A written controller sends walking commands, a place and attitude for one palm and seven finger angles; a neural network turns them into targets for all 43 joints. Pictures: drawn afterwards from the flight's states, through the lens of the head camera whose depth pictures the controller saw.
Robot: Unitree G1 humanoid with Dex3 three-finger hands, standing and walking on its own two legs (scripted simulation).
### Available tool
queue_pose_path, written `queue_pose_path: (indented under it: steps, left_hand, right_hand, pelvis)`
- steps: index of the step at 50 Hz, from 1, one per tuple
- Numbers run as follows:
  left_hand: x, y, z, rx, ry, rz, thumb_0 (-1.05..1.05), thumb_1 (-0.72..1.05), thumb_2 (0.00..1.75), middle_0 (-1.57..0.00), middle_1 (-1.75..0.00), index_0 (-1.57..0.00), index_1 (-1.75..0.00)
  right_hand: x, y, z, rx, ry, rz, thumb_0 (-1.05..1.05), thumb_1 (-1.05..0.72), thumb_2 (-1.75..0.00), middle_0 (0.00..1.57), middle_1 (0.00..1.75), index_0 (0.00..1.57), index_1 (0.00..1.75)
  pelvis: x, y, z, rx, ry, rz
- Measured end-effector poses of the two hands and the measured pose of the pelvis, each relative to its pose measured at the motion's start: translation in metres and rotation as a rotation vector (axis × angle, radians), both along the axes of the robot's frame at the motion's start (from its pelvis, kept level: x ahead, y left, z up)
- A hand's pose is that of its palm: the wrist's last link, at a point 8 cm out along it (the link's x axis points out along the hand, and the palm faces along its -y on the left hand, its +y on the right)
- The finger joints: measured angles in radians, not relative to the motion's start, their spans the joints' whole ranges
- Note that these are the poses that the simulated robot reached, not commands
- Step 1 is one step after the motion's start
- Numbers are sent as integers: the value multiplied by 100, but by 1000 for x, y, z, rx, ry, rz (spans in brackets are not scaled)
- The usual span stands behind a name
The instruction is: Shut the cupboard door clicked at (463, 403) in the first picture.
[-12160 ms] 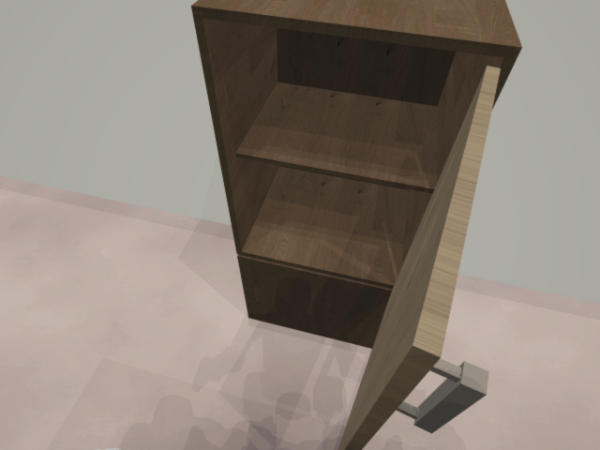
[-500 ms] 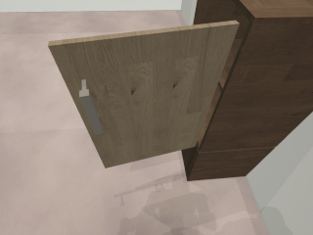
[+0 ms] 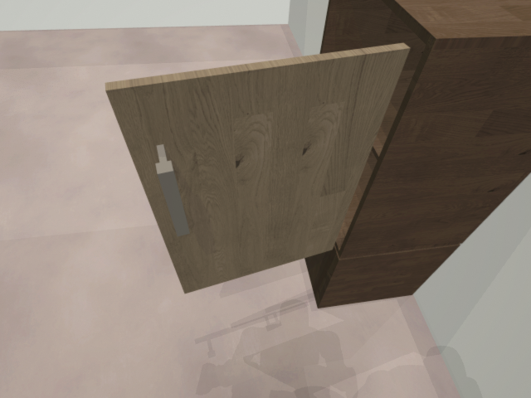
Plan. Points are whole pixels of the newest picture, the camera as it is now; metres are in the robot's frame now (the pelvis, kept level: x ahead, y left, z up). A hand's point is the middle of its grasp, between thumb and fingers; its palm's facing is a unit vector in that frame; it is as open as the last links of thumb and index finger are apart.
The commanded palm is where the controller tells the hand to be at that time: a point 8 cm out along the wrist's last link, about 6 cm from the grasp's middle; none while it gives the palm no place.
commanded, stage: look again from close up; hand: left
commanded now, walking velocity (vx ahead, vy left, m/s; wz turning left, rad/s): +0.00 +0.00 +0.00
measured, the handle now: (172, 192) +0.39 +0.18 +0.09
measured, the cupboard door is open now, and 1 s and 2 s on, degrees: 100 100 100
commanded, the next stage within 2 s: shuffle to correct the standing spot in 0.58 s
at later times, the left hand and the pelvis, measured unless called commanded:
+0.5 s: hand out of the picture +0.00 +0.14 -0.17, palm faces +0.00 -0.98 -0.21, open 7.4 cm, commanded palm none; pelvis -0.02 -0.04 +0.01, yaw +0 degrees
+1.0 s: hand out of the picture -0.01 +0.12 -0.17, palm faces +0.11 -0.97 -0.22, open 7.4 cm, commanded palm none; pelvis -0.01 -0.07 +0.00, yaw +6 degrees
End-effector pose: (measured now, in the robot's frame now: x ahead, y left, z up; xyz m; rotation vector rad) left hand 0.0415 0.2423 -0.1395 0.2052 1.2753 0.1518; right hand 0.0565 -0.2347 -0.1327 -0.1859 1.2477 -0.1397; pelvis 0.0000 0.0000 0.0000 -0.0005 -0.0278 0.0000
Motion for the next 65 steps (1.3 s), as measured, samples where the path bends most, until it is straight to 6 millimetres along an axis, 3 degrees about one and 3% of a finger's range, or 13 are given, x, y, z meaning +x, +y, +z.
queue_pose_path:
  steps: [7, 13, 27, 39, 47, 54, 61, 65]
  left_hand:
    - [-23, -11, 0, -5, 64, 6, 1, 91, 90, -20, -30, -20, -30]
    - [-37, -25, 2, -10, 92, 13, 1, 91, 90, -20, -30, -20, -30]
    - [-48, -58, 5, -28, 82, 20, 1, 91, 90, -20, -30, -20, -30]
    - [-54, -68, 5, -32, 75, 33, 1, 91, 90, -20, -30, -20, -30]
    - [-60, -70, 2, -30, 90, 102, 1, 91, 90, -20, -30, -20, -30]
    - [-61, -75, 1, -10, 86, 184, 1, 91, 90, -20, -30, -20, -30]
    - [-62, -81, -18, -47, 81, 275, 1, 91, 90, -20, -30, -20, -30]
    - [-46, -86, -18, -51, 91, 268, 1, 91, 90, -20, -30, -20, -30]
  right_hand:
    - [-33, -11, -3, 2, 77, -34, 1, -90, -89, 20, 30, 20, 30]
    - [-48, -17, -5, 20, 109, -46, 1, -90, -89, 20, 30, 20, 30]
    - [-58, -31, -7, 49, 111, -52, 1, -91, -89, 20, 30, 20, 30]
    - [-73, -39, -7, 57, 138, -50, 1, -91, -89, 20, 30, 20, 30]
    - [-78, -47, -8, 46, 207, -19, 1, -90, -89, 20, 30, 20, 30]
    - [-49, -72, -10, 2, 226, 45, 1, -90, -89, 20, 30, 21, 30]
    - [33, -84, -7, -78, 110, 175, 1, -90, -89, 20, 30, 20, 30]
    - [68, -84, 1, -86, 41, 225, 1, -90, -89, 20, 30, 20, 30]
  pelvis:
    - [-5, -8, 3, 7, -7, -3]
    - [-9, -18, 5, 11, -8, -3]
    - [-19, -40, 8, 15, -8, -2]
    - [-25, -52, 9, 13, -5, 15]
    - [-18, -62, 5, 1, 33, 75]
    - [-1, -77, -2, -16, 66, 146]
    - [20, -73, -12, -16, 47, 243]
    - [29, -81, -8, -2, 37, 264]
